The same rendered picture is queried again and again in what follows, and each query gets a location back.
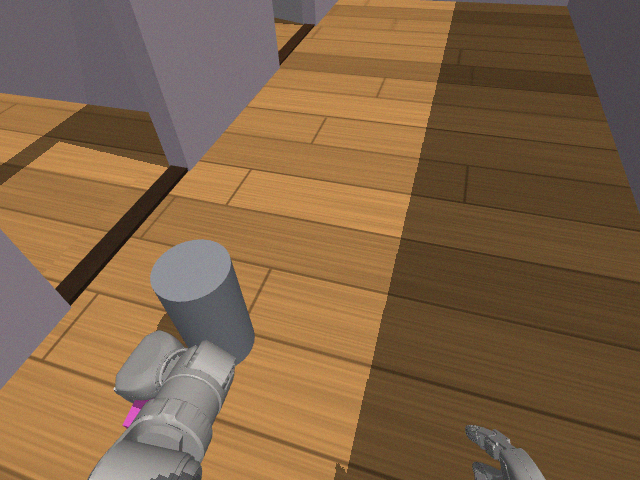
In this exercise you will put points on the left robot arm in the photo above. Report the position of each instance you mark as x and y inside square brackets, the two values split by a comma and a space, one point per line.
[170, 435]

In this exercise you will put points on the left robot hand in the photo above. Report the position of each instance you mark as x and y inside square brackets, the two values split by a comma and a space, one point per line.
[136, 380]

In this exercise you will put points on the right robot hand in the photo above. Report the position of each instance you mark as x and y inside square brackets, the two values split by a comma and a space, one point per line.
[515, 463]

